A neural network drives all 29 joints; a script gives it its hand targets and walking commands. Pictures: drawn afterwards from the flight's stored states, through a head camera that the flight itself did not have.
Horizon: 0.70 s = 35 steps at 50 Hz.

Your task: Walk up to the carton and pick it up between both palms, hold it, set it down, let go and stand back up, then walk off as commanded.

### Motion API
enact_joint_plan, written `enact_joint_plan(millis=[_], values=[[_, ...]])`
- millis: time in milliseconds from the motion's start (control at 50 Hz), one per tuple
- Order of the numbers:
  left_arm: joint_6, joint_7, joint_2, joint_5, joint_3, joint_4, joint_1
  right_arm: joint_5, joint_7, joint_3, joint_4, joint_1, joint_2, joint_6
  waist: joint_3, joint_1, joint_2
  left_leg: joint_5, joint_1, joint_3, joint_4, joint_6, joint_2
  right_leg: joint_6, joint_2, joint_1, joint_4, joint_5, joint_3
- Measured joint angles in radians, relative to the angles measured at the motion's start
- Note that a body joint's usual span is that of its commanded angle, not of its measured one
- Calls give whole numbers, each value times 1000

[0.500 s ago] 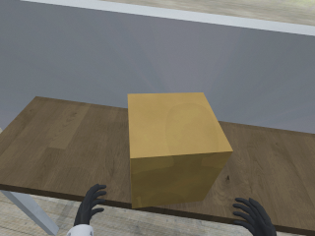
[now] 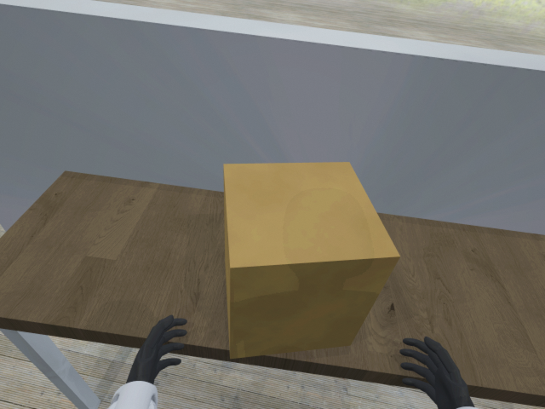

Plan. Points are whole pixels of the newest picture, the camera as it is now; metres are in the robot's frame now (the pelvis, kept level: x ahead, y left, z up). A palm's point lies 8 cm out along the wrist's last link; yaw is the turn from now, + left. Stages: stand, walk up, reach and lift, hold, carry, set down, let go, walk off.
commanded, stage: set down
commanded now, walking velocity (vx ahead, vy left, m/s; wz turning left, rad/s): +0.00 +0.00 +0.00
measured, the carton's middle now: (290, 259) +0.36 +0.02 +0.04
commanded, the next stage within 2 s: let go in 0.18 s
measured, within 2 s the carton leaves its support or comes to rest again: neither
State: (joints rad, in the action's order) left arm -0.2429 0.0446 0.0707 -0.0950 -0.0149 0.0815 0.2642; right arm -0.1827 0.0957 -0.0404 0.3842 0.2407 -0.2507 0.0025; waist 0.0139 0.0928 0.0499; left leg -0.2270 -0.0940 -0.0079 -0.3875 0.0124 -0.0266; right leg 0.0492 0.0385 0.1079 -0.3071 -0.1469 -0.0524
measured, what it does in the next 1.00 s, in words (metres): steps on the spot: left foot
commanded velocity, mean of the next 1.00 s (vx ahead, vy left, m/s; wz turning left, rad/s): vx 0.00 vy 0.00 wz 0.00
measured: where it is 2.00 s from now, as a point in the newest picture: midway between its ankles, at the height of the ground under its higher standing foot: outside the picture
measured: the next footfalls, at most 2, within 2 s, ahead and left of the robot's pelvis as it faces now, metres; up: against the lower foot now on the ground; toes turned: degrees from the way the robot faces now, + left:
left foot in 0.88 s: -0.04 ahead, +0.11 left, +0.00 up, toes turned +2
right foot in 1.22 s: +0.01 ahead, -0.12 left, +0.00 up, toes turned +3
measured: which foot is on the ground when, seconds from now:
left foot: down 0.00-0.70, up 0.72-0.86, down 0.88-1.00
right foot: down 0.00-0.90, up 0.92-1.00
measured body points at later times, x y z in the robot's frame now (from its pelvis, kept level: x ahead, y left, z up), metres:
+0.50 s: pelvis -0.03 -0.01 +0.00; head -0.07 +0.01 +0.45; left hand +0.19 +0.20 -0.03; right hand +0.21 -0.22 -0.02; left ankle +0.00 +0.12 -0.74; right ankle +0.03 -0.10 -0.74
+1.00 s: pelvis -0.04 +0.02 -0.02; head +0.00 +0.06 +0.43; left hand +0.07 +0.32 -0.13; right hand +0.21 -0.22 -0.02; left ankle -0.08 +0.11 -0.75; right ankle +0.01 -0.13 -0.71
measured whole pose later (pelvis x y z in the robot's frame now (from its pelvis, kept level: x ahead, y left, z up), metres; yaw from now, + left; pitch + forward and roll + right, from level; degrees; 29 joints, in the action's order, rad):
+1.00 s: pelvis -0.04 +0.02 -0.02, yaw +2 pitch +1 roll -2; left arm -0.08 -0.03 0.31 -0.10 0.14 0.60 0.21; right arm -0.04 0.04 -0.04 0.31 0.21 -0.33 0.12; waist 0.06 0.09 0.04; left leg -0.39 -0.25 -0.01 -0.62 -0.03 -0.01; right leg 0.06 0.04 0.48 -0.82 -0.36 0.05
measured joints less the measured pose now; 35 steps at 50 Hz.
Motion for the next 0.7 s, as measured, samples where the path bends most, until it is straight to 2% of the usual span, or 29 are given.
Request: enact_joint_plan(millis=[220,420,520,620,680,700], values=[[-3,-49,8,0,30,84,-79,31,-30,0,61,-69,13,-16,6,0,0,-1,1,0,0,-7,0,0,0,-2,0,-6,0],[-7,-60,8,0,61,186,-163,51,-42,0,122,-135,26,-28,9,0,-3,-6,1,0,0,-8,0,0,0,4,-13,-6,0],[-25,-70,9,-3,64,212,-164,61,-43,0,123,-146,28,-28,16,-1,-11,-8,5,0,0,-8,0,0,0,3,-22,-9,0],[-56,-80,9,-4,64,305,-145,80,-56,0,109,-153,39,-23,36,-4,-12,-11,7,0,0,-8,0,0,0,7,-31,-11,1],[-49,-80,9,-4,64,333,-105,91,-66,0,101,-147,48,-2,47,-4,-12,-11,7,0,0,-8,0,0,0,9,-38,-11,1],[-18,-80,13,-4,64,347,-91,105,-64,1,92,-147,46,3,49,-3,-12,-35,-10,-1,-19,-8,0,0,0,21,-46,-19,2]])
